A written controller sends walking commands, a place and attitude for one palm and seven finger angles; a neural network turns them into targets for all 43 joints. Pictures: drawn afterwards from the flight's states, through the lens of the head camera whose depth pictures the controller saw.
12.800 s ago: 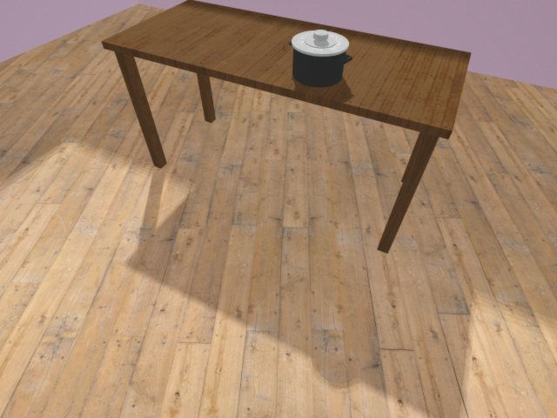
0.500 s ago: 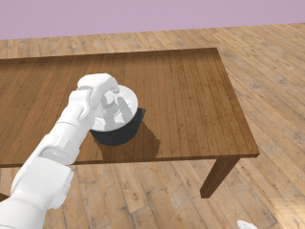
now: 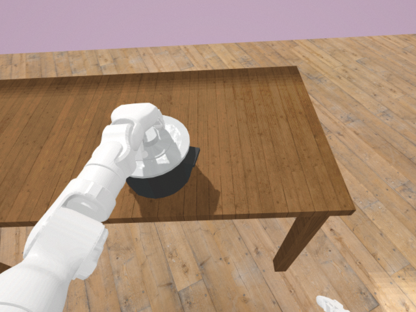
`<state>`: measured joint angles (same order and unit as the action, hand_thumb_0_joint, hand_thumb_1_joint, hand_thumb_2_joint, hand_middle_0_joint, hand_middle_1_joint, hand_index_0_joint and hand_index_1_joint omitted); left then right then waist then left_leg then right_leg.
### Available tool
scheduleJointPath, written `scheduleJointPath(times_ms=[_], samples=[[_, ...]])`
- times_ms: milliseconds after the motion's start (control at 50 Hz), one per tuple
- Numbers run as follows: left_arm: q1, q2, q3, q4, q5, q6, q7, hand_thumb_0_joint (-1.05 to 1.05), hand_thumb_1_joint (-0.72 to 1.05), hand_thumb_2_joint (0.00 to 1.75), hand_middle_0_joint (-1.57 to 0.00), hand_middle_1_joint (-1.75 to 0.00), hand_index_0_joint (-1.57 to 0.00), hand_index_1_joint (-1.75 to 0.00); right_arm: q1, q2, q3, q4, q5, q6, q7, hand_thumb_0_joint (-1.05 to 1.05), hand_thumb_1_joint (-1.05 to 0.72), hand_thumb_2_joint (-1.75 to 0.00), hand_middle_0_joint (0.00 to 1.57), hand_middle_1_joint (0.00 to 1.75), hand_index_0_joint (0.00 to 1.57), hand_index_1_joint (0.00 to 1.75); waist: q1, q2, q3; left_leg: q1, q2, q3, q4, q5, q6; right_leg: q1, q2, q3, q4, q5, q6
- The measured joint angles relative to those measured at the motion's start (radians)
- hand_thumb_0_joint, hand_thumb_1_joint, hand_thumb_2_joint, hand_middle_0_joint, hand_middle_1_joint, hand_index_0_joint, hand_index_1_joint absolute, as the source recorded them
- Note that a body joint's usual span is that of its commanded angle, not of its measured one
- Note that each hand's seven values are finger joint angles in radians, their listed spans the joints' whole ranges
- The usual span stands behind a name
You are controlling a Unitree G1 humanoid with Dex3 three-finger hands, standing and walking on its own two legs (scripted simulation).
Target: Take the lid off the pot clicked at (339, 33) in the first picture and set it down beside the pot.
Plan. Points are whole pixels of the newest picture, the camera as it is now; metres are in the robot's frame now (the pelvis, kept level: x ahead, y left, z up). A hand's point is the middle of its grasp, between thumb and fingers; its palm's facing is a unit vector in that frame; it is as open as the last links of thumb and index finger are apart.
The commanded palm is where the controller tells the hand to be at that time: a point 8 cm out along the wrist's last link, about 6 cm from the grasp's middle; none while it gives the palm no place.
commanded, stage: lower the open fingers around the knob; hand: left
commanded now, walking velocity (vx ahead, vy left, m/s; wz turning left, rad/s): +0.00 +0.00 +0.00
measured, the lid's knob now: (147, 136) +0.48 +0.14 +0.05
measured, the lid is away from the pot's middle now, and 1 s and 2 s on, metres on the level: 0.00 0.00 0.00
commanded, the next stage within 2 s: close the fingers and squeeze the knob in 0.12 s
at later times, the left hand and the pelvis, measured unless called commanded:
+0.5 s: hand (142, 142) +0.45 +0.14 +0.07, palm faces -0.33 -0.05 -0.94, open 9.8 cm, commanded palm +0.44 +0.14 +0.13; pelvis +0.00 +0.00 +0.00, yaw -1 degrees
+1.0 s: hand (145, 140) +0.45 +0.13 +0.07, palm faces -0.34 -0.05 -0.94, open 7.8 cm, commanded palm +0.44 +0.13 +0.13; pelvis +0.00 +0.00 +0.00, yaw +0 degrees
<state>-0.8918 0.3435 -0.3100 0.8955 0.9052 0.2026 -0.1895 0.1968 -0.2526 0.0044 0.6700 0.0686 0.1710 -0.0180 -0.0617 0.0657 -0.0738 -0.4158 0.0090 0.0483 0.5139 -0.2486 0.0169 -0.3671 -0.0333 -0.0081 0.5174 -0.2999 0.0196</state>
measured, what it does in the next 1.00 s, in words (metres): stands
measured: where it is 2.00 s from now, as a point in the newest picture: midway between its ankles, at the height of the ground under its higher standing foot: outside the picture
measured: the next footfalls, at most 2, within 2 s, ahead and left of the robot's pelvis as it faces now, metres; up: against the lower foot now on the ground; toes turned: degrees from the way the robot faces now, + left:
none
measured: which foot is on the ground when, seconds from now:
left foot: down 0.00-1.00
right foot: down 0.00-1.00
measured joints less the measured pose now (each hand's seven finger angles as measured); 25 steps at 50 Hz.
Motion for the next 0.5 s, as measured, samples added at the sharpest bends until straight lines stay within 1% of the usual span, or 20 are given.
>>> scheduleJointPath(times_ms=[60, 260, 400, 500], samples=[[0.008, 0.004, 0.009, -0.009, -0.005, -0.008, -0.003, 0.0, -0.27, 1.38, -0.83, -0.09, -0.83, -0.08, 0.01, -0.003, -0.003, 0.002, -0.001, 0.001, -0.002, 0.01, -0.91, -0.9, 0.2, 0.3, 0.2, 0.3, -0.002, 0.001, 0.0, 0.003, 0.001, 0.002, -0.002, 0.0, 0.001, 0.003, 0.001, 0.002, -0.003, 0.002, 0.0], [0.031, 0.008, 0.016, -0.027, -0.001, -0.014, 0.014, 0.0, -0.27, 1.37, -0.81, -0.1, -0.83, -0.09, 0.033, -0.011, -0.01, 0.009, -0.001, -0.001, -0.003, 0.01, -0.91, -0.9, 0.2, 0.3, 0.2, 0.29, -0.006, -0.002, 0.001, 0.009, 0.003, 0.006, -0.005, 0.002, 0.001, 0.007, 0.003, 0.006, -0.009, 0.006, 0.001], [0.031, 0.003, 0.014, -0.022, -0.002, -0.007, 0.021, 0.0, -0.18, 1.22, -0.65, -0.38, -0.69, -0.39, 0.025, -0.009, -0.008, 0.009, 0.0, -0.006, -0.003, 0.01, -0.91, -0.9, 0.2, 0.3, 0.2, 0.29, -0.007, -0.004, 0.004, 0.008, 0.002, 0.005, -0.004, 0.003, 0.002, 0.008, 0.003, 0.006, -0.009, 0.008, 0.001], [0.026, 0.004, 0.022, -0.01, 0.0, -0.009, 0.021, 0.0, -0.12, 1.15, -0.58, -0.56, -0.63, -0.57, 0.016, -0.004, -0.003, 0.006, 0.001, -0.012, -0.006, 0.01, -0.91, -0.9, 0.2, 0.3, 0.2, 0.29, -0.01, -0.005, 0.004, 0.007, 0.004, 0.007, -0.005, 0.003, 0.002, 0.006, 0.004, 0.008, -0.011, 0.01, 0.002]])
